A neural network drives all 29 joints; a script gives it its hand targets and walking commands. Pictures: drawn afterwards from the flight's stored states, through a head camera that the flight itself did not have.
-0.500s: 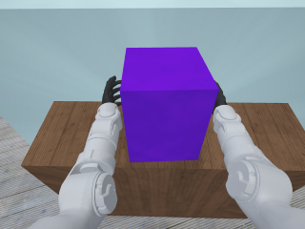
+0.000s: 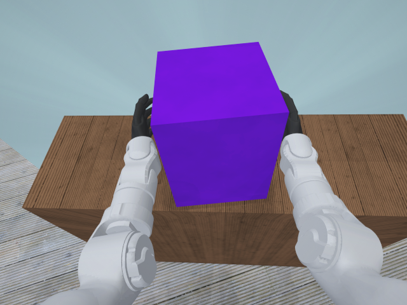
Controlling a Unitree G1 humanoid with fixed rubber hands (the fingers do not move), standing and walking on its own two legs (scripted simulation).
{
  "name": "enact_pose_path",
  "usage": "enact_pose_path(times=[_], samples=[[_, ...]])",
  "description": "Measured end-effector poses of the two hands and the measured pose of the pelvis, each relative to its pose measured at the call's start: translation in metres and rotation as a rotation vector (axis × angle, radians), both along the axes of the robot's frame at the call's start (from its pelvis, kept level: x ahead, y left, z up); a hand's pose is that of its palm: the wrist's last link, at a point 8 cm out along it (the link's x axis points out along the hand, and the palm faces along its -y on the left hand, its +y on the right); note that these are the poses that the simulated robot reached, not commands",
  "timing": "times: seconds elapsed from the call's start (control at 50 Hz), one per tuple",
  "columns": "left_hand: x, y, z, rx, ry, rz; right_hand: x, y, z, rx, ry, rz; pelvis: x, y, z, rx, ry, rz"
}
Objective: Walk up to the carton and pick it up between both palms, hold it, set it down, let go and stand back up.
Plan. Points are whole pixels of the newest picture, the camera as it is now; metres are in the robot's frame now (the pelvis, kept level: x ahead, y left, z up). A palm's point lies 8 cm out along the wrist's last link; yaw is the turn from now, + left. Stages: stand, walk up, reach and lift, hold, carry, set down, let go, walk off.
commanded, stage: set down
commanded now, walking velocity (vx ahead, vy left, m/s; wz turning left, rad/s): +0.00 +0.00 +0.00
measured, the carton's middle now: (215, 129) +0.46 +0.05 +0.05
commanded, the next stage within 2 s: none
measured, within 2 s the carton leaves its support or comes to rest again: rests again in 0.28 s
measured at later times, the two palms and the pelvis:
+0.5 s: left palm (140, 144) +0.41 +0.19 +0.06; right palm (289, 136) +0.45 -0.10 +0.06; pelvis -0.02 +0.01 +0.00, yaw +0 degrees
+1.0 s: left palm (143, 154) +0.39 +0.19 +0.05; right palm (320, 148) +0.43 -0.16 +0.05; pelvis -0.04 +0.01 -0.01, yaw +0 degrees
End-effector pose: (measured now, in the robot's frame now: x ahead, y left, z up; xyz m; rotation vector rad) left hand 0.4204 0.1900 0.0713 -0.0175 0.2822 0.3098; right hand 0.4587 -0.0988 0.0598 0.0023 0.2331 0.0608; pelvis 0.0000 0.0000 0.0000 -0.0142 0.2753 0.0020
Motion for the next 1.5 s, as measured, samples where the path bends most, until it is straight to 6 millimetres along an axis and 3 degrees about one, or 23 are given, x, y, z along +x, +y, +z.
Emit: enact_pose_path(times=[0.44, 0.56, 0.78, 0.9, 1.06, 1.34, 1.5], samples=[[-0.012, 0.003, -0.008, -0.030, -0.020, -0.027, -0.010, 0.000, -0.001, -0.034, -0.005, 0.011, -0.012, 0.009, -0.003, -0.012, 0.002, 0.001], [-0.015, 0.006, -0.014, -0.031, 0.009, -0.004, -0.007, -0.002, -0.002, 0.045, 0.040, -0.015, -0.019, 0.012, -0.004, -0.015, 0.021, 0.000], [-0.017, -0.001, -0.025, -0.006, 0.061, 0.012, 0.003, -0.036, 0.008, 0.025, 0.034, -0.067, -0.028, 0.010, -0.007, -0.013, 0.096, -0.003], [-0.021, -0.002, -0.023, -0.001, 0.061, 0.008, -0.011, -0.055, -0.002, -0.032, 0.019, -0.075, -0.032, 0.008, -0.008, -0.012, 0.095, -0.003], [-0.035, -0.004, -0.022, 0.008, 0.047, -0.005, -0.036, -0.063, -0.017, -0.046, 0.025, -0.057, -0.040, 0.005, -0.008, -0.006, 0.083, -0.004], [-0.080, -0.005, -0.026, 0.020, 0.052, -0.023, -0.067, -0.067, 0.000, -0.007, -0.005, -0.048, -0.066, 0.002, -0.009, -0.003, 0.042, -0.004], [-0.108, -0.006, -0.032, 0.014, 0.049, -0.028, -0.089, -0.070, -0.002, -0.020, 0.036, -0.033, -0.080, 0.002, -0.010, -0.003, 0.022, -0.005]])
